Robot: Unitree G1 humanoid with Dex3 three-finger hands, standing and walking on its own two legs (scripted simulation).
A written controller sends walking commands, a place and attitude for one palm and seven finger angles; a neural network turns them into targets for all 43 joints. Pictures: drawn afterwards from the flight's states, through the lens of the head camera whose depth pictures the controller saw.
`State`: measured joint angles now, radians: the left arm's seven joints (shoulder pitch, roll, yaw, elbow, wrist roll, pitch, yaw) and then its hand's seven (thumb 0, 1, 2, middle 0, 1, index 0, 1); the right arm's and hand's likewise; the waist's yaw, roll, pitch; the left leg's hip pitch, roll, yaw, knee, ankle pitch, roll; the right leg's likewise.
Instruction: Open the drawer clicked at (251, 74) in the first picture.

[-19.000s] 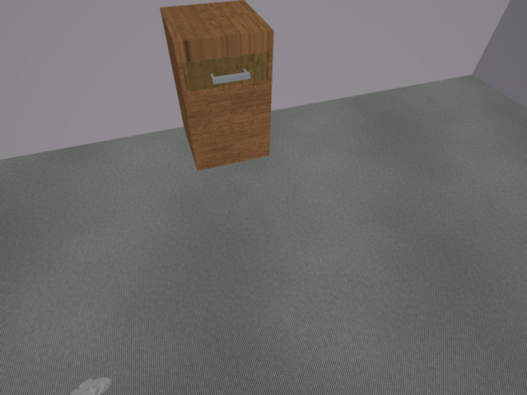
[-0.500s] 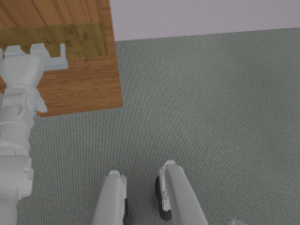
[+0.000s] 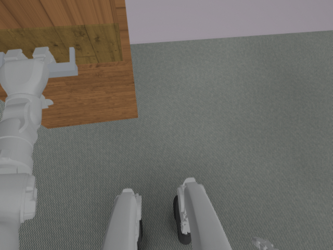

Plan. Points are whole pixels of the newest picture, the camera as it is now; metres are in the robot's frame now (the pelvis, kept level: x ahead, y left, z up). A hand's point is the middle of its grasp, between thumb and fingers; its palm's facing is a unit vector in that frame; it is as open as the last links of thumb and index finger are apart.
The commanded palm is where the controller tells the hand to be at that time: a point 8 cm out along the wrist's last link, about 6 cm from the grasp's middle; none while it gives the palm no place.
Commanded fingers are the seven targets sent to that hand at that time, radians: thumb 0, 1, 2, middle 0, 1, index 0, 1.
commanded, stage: close the thumb around the handle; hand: left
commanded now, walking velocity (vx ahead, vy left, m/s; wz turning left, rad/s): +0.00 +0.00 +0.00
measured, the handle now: (37, 63) +0.55 +0.29 -0.03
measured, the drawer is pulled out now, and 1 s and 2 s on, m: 0.00 0.05 0.16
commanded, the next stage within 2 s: pull the drawer open in 0.36 s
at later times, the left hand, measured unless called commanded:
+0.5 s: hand (39, 90) +0.49 +0.29 -0.05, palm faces -0.05 -0.03 -1.00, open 5.5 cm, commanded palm +0.48 +0.26 +0.00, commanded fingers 0.00 0.90 0.90 -0.40 -1.35 -0.40 -1.35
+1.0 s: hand (39, 108) +0.44 +0.28 -0.05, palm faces -0.05 -0.04 -1.00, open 5.5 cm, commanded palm +0.42 +0.27 +0.00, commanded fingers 0.00 0.90 0.90 -0.40 -1.35 -0.40 -1.35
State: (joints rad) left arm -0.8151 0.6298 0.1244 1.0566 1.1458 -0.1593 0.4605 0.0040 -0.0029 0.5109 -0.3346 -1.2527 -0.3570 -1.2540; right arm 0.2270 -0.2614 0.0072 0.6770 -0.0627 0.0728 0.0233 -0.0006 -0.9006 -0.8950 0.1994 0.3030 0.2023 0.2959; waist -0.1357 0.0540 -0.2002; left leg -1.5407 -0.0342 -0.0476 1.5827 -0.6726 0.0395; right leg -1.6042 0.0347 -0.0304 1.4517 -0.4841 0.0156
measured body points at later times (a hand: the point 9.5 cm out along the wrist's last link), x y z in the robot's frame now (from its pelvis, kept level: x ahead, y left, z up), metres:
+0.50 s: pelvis +0.00 +0.00 +0.00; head +0.20 +0.03 +0.41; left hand +0.48 +0.29 +0.00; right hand +0.05 -0.27 -0.13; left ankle +0.01 +0.09 -0.55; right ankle +0.08 -0.13 -0.55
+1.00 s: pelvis +0.01 +0.00 +0.02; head +0.19 +0.01 +0.43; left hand +0.44 +0.28 +0.00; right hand +0.10 -0.27 -0.12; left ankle +0.01 +0.09 -0.55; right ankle +0.08 -0.13 -0.55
